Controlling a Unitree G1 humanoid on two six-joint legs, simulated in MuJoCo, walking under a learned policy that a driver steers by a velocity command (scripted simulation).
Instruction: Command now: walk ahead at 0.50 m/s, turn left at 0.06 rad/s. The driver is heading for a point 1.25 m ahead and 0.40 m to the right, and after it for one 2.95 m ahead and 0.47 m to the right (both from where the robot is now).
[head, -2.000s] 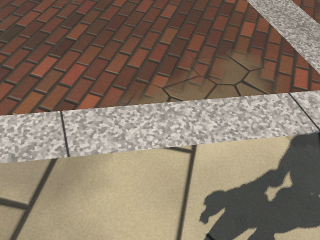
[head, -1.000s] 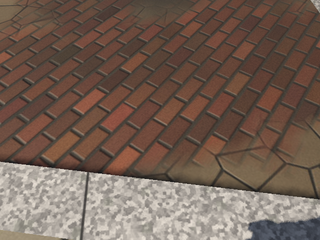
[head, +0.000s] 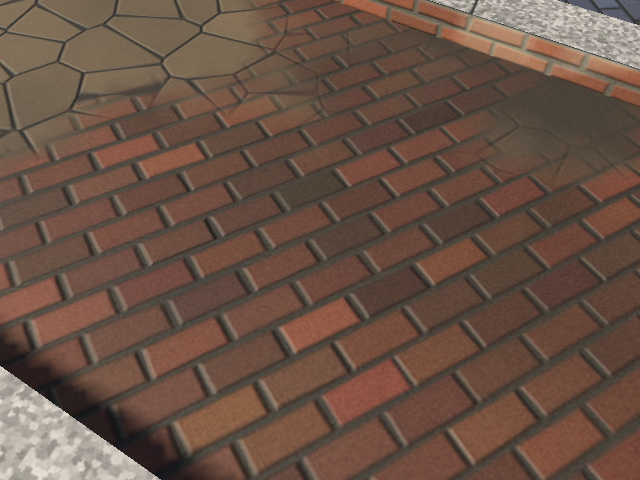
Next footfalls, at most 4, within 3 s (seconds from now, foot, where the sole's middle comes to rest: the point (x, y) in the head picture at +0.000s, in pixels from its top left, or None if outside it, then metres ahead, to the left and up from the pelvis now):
0.60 right None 0.50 -0.18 -0.91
1.02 left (341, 394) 0.73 -0.02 -0.91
1.54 right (464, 358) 0.85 -0.33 -0.91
2.12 left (483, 261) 1.17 -0.43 -0.91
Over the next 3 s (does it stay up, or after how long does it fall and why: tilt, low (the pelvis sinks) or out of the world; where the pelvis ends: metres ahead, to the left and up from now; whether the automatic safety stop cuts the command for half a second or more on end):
stays up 1.16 -0.53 -0.13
